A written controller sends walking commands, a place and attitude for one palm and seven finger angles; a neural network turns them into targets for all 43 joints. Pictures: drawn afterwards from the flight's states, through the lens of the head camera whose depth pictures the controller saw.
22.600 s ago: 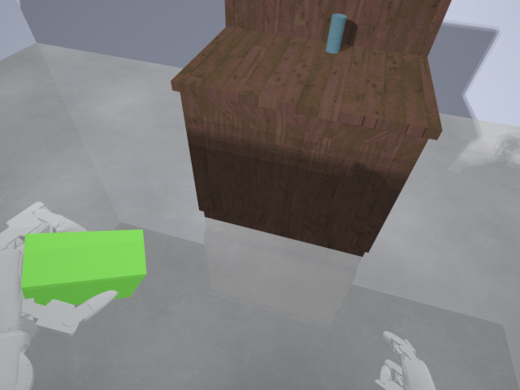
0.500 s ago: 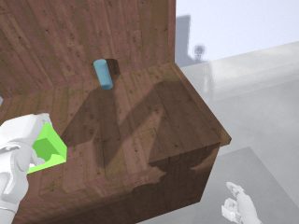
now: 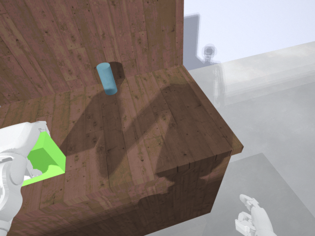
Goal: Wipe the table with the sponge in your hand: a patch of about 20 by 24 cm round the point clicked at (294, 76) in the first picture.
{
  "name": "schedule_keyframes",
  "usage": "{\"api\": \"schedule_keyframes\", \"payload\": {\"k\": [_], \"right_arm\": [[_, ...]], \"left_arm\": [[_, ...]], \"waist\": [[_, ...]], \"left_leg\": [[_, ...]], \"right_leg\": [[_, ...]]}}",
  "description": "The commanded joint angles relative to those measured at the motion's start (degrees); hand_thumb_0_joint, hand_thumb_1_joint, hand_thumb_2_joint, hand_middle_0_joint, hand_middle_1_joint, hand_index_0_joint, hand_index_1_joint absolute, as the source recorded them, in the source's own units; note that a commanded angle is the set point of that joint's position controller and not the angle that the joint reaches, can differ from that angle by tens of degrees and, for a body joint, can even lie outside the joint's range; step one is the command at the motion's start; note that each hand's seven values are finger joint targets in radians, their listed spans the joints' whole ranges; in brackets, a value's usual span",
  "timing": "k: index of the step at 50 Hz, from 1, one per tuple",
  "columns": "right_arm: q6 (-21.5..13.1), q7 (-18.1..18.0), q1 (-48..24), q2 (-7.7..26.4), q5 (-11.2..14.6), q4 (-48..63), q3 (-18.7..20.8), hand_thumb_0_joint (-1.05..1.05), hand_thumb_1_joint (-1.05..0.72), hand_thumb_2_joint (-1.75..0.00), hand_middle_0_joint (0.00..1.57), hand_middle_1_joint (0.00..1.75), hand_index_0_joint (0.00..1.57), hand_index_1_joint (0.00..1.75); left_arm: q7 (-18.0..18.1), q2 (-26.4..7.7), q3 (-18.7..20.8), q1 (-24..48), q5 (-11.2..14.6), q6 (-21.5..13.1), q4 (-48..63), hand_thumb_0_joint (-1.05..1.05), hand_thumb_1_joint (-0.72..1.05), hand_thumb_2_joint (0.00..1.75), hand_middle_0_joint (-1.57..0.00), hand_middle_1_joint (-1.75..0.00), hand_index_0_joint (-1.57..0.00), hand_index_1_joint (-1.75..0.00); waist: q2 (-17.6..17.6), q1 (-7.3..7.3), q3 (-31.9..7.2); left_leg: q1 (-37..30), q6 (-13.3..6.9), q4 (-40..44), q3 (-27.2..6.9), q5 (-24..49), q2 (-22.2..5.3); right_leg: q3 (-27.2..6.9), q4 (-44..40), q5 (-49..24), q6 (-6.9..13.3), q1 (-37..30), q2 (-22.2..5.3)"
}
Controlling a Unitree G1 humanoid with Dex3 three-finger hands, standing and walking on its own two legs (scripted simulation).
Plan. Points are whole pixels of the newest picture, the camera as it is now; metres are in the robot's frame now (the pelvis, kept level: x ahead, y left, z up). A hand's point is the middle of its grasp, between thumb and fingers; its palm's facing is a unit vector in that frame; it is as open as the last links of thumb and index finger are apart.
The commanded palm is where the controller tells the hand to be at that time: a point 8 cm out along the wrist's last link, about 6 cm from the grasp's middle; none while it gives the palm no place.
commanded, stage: move the sponge above the wiping area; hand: left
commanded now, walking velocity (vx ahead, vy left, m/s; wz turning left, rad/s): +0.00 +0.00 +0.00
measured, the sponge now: (37, 163) +0.24 +0.35 +0.08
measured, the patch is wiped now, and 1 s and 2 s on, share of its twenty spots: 0.00 0.00 0.05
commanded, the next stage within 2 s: lower the sponge onto the table in 0.24 s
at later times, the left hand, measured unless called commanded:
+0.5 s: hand (36, 146) +0.26 +0.34 +0.12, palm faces -0.02 -0.03 -1.00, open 9.7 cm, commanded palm +0.23 +0.34 +0.18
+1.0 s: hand (34, 158) +0.24 +0.34 +0.10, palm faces -0.04 -0.04 -1.00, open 9.7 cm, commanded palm +0.22 +0.34 +0.16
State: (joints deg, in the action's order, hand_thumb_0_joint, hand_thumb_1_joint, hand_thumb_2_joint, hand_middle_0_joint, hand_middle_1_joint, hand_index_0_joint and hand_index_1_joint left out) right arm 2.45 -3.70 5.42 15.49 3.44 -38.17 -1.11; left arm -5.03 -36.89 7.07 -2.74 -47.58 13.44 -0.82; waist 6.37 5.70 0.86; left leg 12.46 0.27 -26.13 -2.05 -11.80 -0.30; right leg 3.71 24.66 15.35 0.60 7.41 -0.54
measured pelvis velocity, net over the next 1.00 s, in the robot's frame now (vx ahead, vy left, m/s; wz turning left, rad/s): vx -0.01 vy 0.00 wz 0.01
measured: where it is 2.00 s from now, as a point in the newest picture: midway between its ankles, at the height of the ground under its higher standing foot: outside the picture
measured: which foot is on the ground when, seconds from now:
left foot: down 0.00-1.00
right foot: down 0.00-1.00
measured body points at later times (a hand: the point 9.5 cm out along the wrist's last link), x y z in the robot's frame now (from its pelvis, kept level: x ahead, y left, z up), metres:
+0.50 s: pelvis -0.01 +0.00 +0.00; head -0.01 -0.03 +0.45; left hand +0.26 +0.34 +0.17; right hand +0.21 -0.21 -0.10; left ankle +0.03 +0.13 -0.74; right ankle -0.02 -0.11 -0.74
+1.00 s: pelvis -0.01 +0.00 +0.00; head -0.01 -0.03 +0.45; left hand +0.23 +0.34 +0.15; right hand +0.21 -0.21 -0.10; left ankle +0.03 +0.13 -0.74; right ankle -0.02 -0.11 -0.74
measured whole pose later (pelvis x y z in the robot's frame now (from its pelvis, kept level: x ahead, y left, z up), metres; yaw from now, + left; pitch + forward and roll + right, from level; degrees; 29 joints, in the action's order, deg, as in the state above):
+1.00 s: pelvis -0.01 +0.00 +0.00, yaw +0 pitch -3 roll -1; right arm 1.2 -4.5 4.4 14.6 3.3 -39.4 -0.8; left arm -3.3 -35.0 5.3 -0.2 -49.5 9.5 -4.9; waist 5.8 6.5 1.5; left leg 12.6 0.3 -26.3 -2.7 -11.0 -0.5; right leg 4.2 24.1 14.4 0.8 7.1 -0.2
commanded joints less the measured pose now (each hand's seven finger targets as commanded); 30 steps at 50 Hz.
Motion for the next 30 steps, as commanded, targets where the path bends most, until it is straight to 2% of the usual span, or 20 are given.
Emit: {"api": "schedule_keyframes", "payload": {"k": [1, 2, 3, 5, 6, 8, 10, 11, 12, 13, 14, 15, 17, 19, 20, 22, 24, 25, 29, 30], "right_arm": [[-3.85, -1.23, -9.5, 5.53, -0.27, 9.27, 1.65, 0.0, -0.9, -0.9, 0.2, 0.3, 0.2, 0.3], [-4.08, -1.44, -8.88, 5.66, -0.28, 8.41, 1.9, 0.0, -0.9, -0.9, 0.2, 0.3, 0.2, 0.3], [-4.18, -1.67, -8.68, 5.66, -0.4, 8.26, 2.04, 0.0, -0.9, -0.9, 0.2, 0.3, 0.2, 0.3], [-4.83, -1.85, -10.29, 5.23, -0.37, 8.54, 1.74, 0.0, -0.9, -0.9, 0.2, 0.3, 0.2, 0.3], [-5.0, -2.04, -8.98, 5.17, -0.57, 7.86, 2.14, 0.0, -0.9, -0.9, 0.2, 0.3, 0.2, 0.3], [-4.87, -1.96, -8.6, 5.59, -0.62, 7.15, 2.37, 0.0, -0.9, -0.9, 0.2, 0.3, 0.2, 0.3], [-4.88, -1.73, -10.39, 5.29, -0.37, 7.39, 1.91, 0.0, -0.9, -0.9, 0.2, 0.3, 0.2, 0.3], [-4.82, -1.61, -9.62, 5.15, -0.45, 7.19, 1.94, 0.0, -0.9, -0.9, 0.2, 0.3, 0.2, 0.3], [-4.76, -1.5, -9.39, 5.32, -0.44, 6.98, 2.15, 0.0, -0.9, -0.9, 0.2, 0.3, 0.2, 0.3], [-4.36, -1.45, -9.11, 5.84, -0.49, 6.73, 2.3, 0.0, -0.9, -0.9, 0.2, 0.3, 0.2, 0.3], [-4.05, -1.26, -9.71, 5.68, -0.36, 7.13, 2.08, 0.0, -0.9, -0.9, 0.2, 0.3, 0.2, 0.3], [-4.07, -1.12, -10.91, 5.6, -0.11, 7.54, 1.66, 0.0, -0.9, -0.9, 0.2, 0.3, 0.2, 0.3], [-3.62, -0.97, -10.0, 5.96, -0.16, 7.28, 1.69, 0.0, -0.9, -0.9, 0.2, 0.3, 0.2, 0.3], [-3.27, -0.47, -10.23, 5.83, -0.25, 8.14, 1.75, 0.0, -0.9, -0.9, 0.2, 0.3, 0.2, 0.3], [-3.3, -0.38, -11.35, 5.72, -0.16, 8.64, 1.34, 0.0, -0.9, -0.9, 0.2, 0.3, 0.2, 0.3], [-3.12, -0.21, -10.04, 5.72, -0.37, 8.68, 1.43, 0.0, -0.9, -0.9, 0.2, 0.3, 0.2, 0.3], [-2.86, -0.02, -10.08, 5.61, -0.27, 9.06, 1.56, 0.0, -0.9, -0.9, 0.2, 0.3, 0.2, 0.3], [-3.15, -0.03, -11.27, 5.35, -0.14, 9.52, 1.13, 0.0, -0.9, -0.9, 0.2, 0.3, 0.2, 0.3], [-3.2, -0.22, -9.56, 5.53, -0.48, 8.98, 1.86, 0.0, -0.9, -0.9, 0.2, 0.3, 0.2, 0.3], [-3.34, -0.29, -10.78, 5.54, -0.27, 8.84, 1.49, 0.0, -0.9, -0.9, 0.2, 0.3, 0.2, 0.3]], "left_arm": [[2.06, -16.52, 8.47, 16.68, -1.36, -2.71, 11.34, 0.0, 0.1, 1.3, -1.2, -1.6, -1.2, -1.6], [2.45, -17.94, 9.78, 17.45, -1.69, -3.7, 10.67, 0.0, 0.1, 1.3, -1.2, -1.6, -1.2, -1.6], [2.52, -16.89, 8.58, 18.87, -1.92, -4.44, 10.29, 0.0, 0.1, 1.3, -1.2, -1.6, -1.2, -1.6], [3.37, -18.53, 9.66, 21.73, -2.51, -5.67, 13.11, 0.0, 0.1, 1.3, -1.2, -1.6, -1.2, -1.6], [3.96, -18.06, 9.62, 22.24, -2.7, -6.05, 11.86, 0.0, 0.1, 1.3, -1.2, -1.6, -1.2, -1.6], [4.6, -18.06, 9.94, 22.02, -2.79, -5.98, 9.41, 0.0, 0.1, 1.3, -1.2, -1.6, -1.2, -1.6], [5.04, -18.94, 10.37, 23.65, -3.12, -5.08, 10.12, 0.0, 0.1, 1.3, -1.2, -1.6, -1.2, -1.6], [5.2, -16.81, 8.34, 24.36, -3.22, -4.62, 9.0, 0.0, 0.1, 1.3, -1.2, -1.6, -1.2, -1.6], [5.24, -16.29, 8.13, 23.39, -3.0, -3.95, 7.33, 0.0, 0.1, 1.3, -1.2, -1.6, -1.2, -1.6], [5.2, -17.36, 8.93, 22.74, -3.14, -3.17, 5.84, 0.0, 0.1, 1.3, -1.2, -1.6, -1.2, -1.6], [4.89, -16.35, 7.64, 22.98, -3.13, -2.53, 5.86, 0.0, 0.1, 1.3, -1.2, -1.6, -1.2, -1.6], [4.58, -17.15, 8.41, 22.82, -3.06, -1.66, 5.73, 0.0, 0.1, 1.3, -1.2, -1.6, -1.2, -1.6], [3.8, -16.45, 7.27, 22.61, -3.25, -0.73, 3.78, 0.0, 0.1, 1.3, -1.2, -1.6, -1.2, -1.6], [2.87, -15.78, 6.62, 21.02, -3.16, -0.58, 5.7, 0.0, 0.1, 1.3, -1.2, -1.6, -1.2, -1.6], [2.46, -16.95, 7.8, 20.63, -3.23, -0.44, 6.72, 0.0, 0.1, 1.3, -1.2, -1.6, -1.2, -1.6], [1.97, -16.73, 7.89, 19.16, -2.99, -0.83, 6.69, 0.0, 0.1, 1.3, -1.2, -1.6, -1.2, -1.6], [1.75, -16.12, 7.56, 18.22, -2.98, -1.36, 8.28, 0.0, 0.1, 1.3, -1.2, -1.6, -1.2, -1.6], [1.85, -17.25, 8.49, 19.97, -2.93, -1.77, 10.52, 0.0, 0.1, 1.3, -1.2, -1.6, -1.2, -1.6], [3.1, -17.06, 9.56, 17.51, -2.44, -2.57, 10.43, 0.0, 0.1, 1.3, -1.2, -1.6, -1.2, -1.6], [3.45, -19.3, 11.41, 18.91, -2.72, -2.44, 10.91, 0.0, 0.1, 1.3, -1.2, -1.6, -1.2, -1.6]], "waist": [[-1.14, -0.39, -11.6], [-0.76, -0.54, -12.2], [-1.05, -0.89, -11.54], [1.99, -0.27, -12.78], [1.64, -0.48, -13.3], [1.11, -0.39, -12.61], [3.48, 0.19, -12.77], [3.39, -0.06, -13.38], [2.48, -0.06, -12.79], [0.84, 0.19, -12.69], [1.17, 0.11, -12.78], [1.41, 0.51, -12.68], [-0.37, 0.14, -12.82], [-0.41, 0.54, -13.54], [0.18, 0.91, -13.87], [-1.57, 0.67, -13.83], [-0.45, 0.72, -12.89], [1.05, 0.91, -13.05], [-0.87, 0.79, -12.95], [0.52, 1.07, -12.54]], "left_leg": [[-7.45, -3.25, 1.34, 0.5, 10.88, 2.9], [-7.93, -3.14, 1.22, 0.33, 11.12, 2.81], [-8.04, -3.19, 1.17, 0.44, 11.01, 2.98], [-9.43, -3.14, 1.41, -0.11, 11.05, 2.98], [-9.33, -3.17, 1.19, 0.3, 11.48, 2.89], [-8.53, -2.87, 1.67, 0.24, 11.74, 2.86], [-8.77, -2.64, 2.42, -0.34, 10.77, 2.88], [-8.36, -2.56, 2.58, -0.03, 11.01, 2.82], [-7.97, -2.49, 2.76, 0.08, 10.71, 2.68], [-7.21, -2.48, 3.16, -0.01, 10.3, 2.69], [-6.98, -2.41, 3.49, 0.06, 10.0, 2.7], [-6.84, -2.34, 3.78, -0.14, 9.41, 2.75], [-6.18, -2.39, 3.63, 0.23, 9.87, 2.71], [-6.51, -2.56, 3.47, -0.06, 11.15, 2.74], [-6.89, -2.65, 3.29, -0.13, 11.3, 2.84], [-6.3, -2.66, 3.18, -0.12, 11.94, 2.73], [-6.28, -2.74, 3.18, -0.19, 11.46, 2.75], [-6.95, -2.72, 3.38, -0.47, 11.28, 2.67], [-7.1, -2.79, 2.72, 0.01, 11.58, 2.57], [-7.23, -2.68, 2.85, -0.26, 11.52, 2.68]], "right_leg": [[-1.12, -4.34, -11.51, 2.23, 1.35, 2.24], [-1.15, -4.49, -11.38, 2.26, 1.48, 2.26], [-1.12, -4.8, -11.57, 2.27, 1.93, 2.34], [-2.08, -4.83, -10.68, 2.85, 1.85, 2.65], [-1.36, -4.59, -10.84, 2.76, 1.77, 2.43], [-1.11, -4.77, -11.25, 2.77, 1.51, 2.41], [-1.89, -5.01, -9.4, 3.25, 1.37, 2.74], [-0.78, -4.52, -9.39, 3.12, 1.14, 2.53], [-0.81, -4.74, -9.52, 2.94, 1.2, 2.41], [-0.83, -4.77, -9.59, 2.95, 0.64, 2.48], [-0.75, -4.77, -9.48, 2.83, 0.36, 2.31], [-1.32, -4.8, -8.77, 3.14, -0.07, 2.6], [-0.64, -4.61, -9.68, 2.79, -0.31, 2.31], [-0.6, -4.29, -11.3, 2.76, -1.18, 2.21], [-1.36, -4.25, -11.41, 3.07, -1.48, 2.52], [-0.46, -3.95, -12.13, 2.7, -1.71, 2.31], [-0.5, -4.2, -11.23, 2.65, -1.0, 2.27], [-1.16, -4.28, -10.69, 3.05, -0.85, 2.61], [-0.84, -4.36, -11.29, 2.61, -0.59, 2.31], [-1.72, -4.55, -10.63, 3.09, -0.52, 2.76]]}}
